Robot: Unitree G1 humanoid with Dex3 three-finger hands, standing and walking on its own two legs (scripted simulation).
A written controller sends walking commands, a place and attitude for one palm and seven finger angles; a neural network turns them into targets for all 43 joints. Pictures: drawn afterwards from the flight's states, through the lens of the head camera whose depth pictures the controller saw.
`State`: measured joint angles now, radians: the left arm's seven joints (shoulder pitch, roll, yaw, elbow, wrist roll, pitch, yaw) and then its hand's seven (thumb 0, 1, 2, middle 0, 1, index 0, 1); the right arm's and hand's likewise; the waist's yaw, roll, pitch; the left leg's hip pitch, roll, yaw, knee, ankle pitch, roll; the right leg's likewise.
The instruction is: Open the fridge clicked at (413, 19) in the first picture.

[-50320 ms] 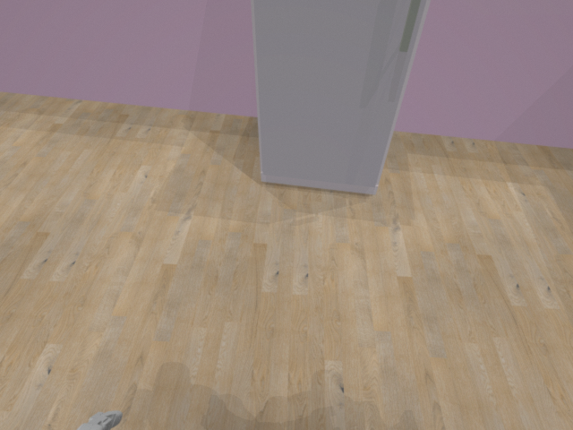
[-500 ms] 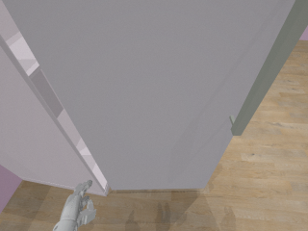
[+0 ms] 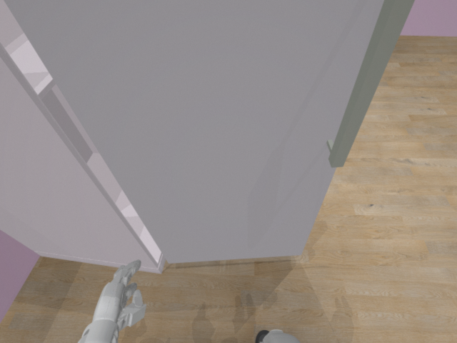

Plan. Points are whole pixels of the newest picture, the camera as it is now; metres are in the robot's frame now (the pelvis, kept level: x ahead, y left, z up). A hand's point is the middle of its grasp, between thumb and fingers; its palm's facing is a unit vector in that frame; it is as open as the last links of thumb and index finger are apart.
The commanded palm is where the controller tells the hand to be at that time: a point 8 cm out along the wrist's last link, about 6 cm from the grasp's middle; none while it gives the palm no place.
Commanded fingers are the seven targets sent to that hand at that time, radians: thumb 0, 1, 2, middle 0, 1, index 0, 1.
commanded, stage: step back with the hand held close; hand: right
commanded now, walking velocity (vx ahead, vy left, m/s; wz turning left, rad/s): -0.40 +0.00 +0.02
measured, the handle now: (359, 82) +0.49 -0.21 +0.19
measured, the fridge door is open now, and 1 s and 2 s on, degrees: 78 78 78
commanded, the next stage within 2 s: stop stepping back and stand still in 0.42 s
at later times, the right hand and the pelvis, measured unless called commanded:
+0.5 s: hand out of the picture +0.13 -0.29 +0.19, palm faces +0.40 +0.84 -0.37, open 7.4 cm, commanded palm +0.07 -0.32 +0.19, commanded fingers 0.00 -0.90 -0.90 0.20 0.30 0.20 0.30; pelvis -0.08 -0.03 +0.02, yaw +2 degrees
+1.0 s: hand out of the picture +0.03 -0.29 +0.19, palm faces +0.34 +0.83 -0.44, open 7.4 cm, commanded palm +0.00 -0.33 +0.19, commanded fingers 0.00 -0.90 -0.90 0.20 0.30 0.20 0.30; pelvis -0.17 -0.05 +0.01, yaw +6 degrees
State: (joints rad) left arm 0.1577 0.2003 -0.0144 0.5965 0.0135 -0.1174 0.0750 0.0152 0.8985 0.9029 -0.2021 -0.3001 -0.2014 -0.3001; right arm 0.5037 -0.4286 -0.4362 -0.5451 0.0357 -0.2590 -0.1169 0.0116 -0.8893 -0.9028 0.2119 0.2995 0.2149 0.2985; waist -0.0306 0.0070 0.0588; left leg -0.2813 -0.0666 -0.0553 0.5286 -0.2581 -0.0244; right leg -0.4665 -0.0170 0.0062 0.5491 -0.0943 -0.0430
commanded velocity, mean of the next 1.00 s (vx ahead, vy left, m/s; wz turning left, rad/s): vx -0.10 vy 0.01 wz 0.01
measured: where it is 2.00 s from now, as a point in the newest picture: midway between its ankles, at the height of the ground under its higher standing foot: outside the picture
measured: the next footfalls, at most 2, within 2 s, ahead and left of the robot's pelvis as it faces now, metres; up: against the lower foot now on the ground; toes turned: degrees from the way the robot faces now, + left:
right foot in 0.24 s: +0.09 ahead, -0.09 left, +0.00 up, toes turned +1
left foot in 0.60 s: -0.19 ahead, +0.13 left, +0.00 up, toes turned +6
